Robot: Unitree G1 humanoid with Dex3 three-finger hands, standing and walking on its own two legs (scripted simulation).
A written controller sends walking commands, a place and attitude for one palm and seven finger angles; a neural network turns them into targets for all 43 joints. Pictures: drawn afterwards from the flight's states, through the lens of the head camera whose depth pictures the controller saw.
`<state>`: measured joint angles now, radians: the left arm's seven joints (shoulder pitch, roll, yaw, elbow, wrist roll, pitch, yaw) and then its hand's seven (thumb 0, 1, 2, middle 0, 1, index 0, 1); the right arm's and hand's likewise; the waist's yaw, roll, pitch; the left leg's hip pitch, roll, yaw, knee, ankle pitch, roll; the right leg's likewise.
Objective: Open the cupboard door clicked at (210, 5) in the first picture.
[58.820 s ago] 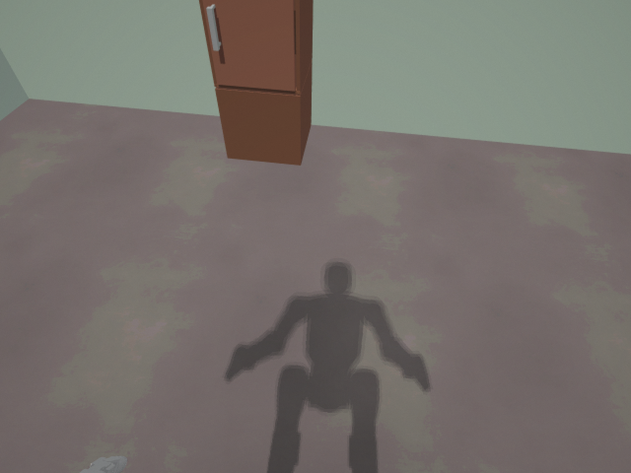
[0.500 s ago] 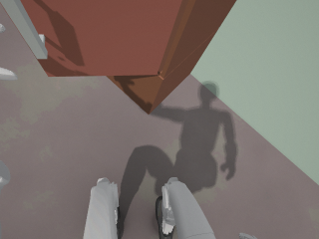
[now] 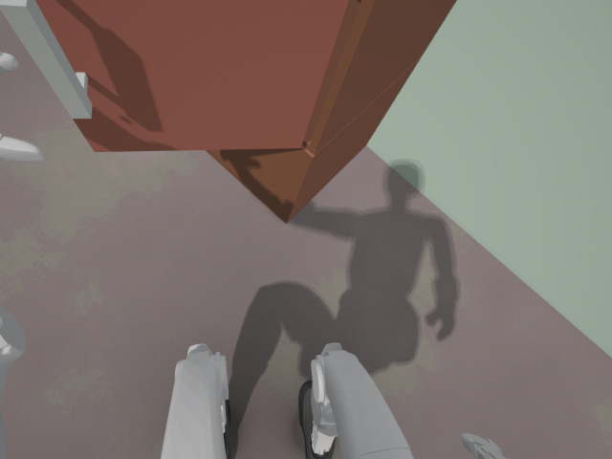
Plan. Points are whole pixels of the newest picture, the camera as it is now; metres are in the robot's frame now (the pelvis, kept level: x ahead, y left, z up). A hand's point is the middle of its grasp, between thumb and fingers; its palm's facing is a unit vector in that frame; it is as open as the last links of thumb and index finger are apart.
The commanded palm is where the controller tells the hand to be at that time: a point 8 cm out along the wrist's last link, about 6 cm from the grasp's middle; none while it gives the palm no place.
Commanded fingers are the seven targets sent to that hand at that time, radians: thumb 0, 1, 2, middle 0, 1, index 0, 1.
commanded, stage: slide the fingers in behind the handle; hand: left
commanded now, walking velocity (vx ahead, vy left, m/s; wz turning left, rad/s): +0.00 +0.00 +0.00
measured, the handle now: (55, 49) +0.56 +0.26 +0.06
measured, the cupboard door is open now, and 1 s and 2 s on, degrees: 49 49 49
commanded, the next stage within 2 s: close the thumb around the handle in 1.52 s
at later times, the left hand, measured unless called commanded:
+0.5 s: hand (33, 96) +0.50 +0.28 +0.06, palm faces +0.08 -1.00 -0.01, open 14.0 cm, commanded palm +0.49 +0.30 +0.06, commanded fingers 0.00 -0.50 0.30 -0.30 -1.20 -0.30 -1.20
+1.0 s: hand (63, 95) +0.51 +0.25 +0.05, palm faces +0.09 -1.00 -0.01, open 13.9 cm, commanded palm +0.49 +0.27 +0.06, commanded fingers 0.00 -0.50 0.30 -0.30 -1.20 -0.30 -1.20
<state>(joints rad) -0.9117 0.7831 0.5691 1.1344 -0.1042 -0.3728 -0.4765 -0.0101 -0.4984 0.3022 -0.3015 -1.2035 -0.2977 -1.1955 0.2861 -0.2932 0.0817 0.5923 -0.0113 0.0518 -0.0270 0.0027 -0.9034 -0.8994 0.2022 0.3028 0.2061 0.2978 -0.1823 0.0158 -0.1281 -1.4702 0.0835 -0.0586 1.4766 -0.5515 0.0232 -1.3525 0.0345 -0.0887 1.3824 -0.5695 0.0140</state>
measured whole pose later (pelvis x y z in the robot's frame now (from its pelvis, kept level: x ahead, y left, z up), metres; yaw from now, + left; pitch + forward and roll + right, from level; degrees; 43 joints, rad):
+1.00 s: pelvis +0.00 -0.01 +0.01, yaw +1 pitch +29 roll -6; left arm -0.87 0.59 0.47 1.09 -0.10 -0.43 -0.31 -0.01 -0.50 0.30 -0.30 -1.20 -0.30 -1.21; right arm 0.30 -0.27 0.06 0.63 -0.02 0.06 0.00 0.00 -0.90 -0.90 0.20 0.30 0.21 0.30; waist -0.18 0.03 -0.14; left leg -1.41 0.08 -0.04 1.43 -0.54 0.01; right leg -1.31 0.03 -0.07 1.36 -0.57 0.01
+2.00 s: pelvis +0.00 -0.01 +0.01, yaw +1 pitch +29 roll -5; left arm -0.86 0.56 0.45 1.11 -0.11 -0.45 -0.28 0.00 0.10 0.56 -0.34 -1.27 -0.34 -1.26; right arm 0.30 -0.27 0.05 0.64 -0.02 0.07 0.00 0.00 -0.90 -0.90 0.20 0.30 0.20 0.30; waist -0.17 0.03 -0.14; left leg -1.39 0.07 -0.04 1.42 -0.54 0.01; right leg -1.29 0.03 -0.07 1.36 -0.57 0.00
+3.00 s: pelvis +0.03 +0.00 +0.05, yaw +2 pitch +25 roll -3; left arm -0.21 0.13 0.22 0.47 -0.16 -0.48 0.09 0.02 0.71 0.75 -0.31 -1.32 -0.35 -1.29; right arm 0.25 -0.22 0.00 0.54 -0.03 0.07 0.05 0.01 -0.91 -0.90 0.20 0.30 0.20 0.30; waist -0.08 0.01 -0.19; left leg -1.17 0.06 0.02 1.28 -0.55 0.02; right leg -1.10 0.01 -0.01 1.24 -0.58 0.02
